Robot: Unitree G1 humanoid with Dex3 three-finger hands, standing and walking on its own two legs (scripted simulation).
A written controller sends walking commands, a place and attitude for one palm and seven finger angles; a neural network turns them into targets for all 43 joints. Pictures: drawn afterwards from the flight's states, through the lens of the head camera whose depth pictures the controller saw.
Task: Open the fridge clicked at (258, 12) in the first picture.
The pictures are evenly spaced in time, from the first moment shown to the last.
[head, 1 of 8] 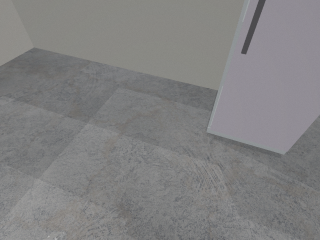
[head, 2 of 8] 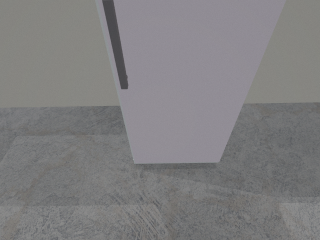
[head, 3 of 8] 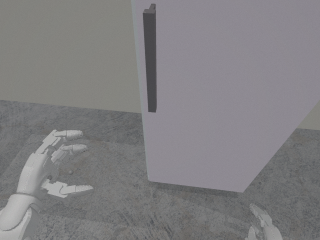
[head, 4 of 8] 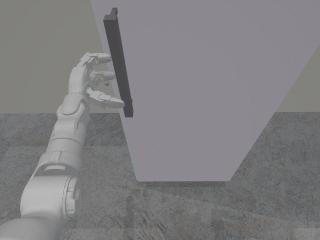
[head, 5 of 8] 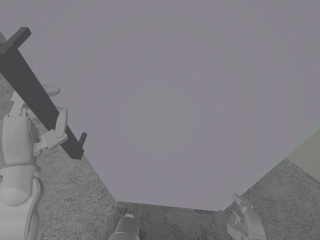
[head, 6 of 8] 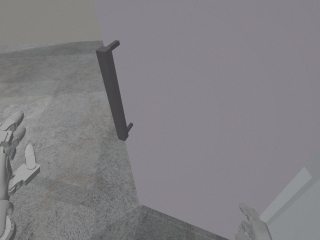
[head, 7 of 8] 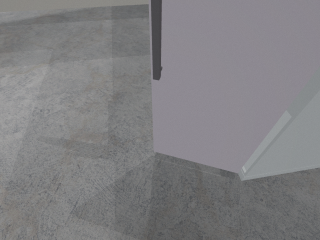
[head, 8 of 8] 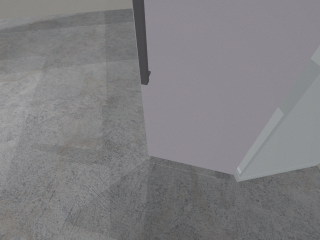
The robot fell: no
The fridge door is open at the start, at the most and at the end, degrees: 0 72 64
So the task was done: yes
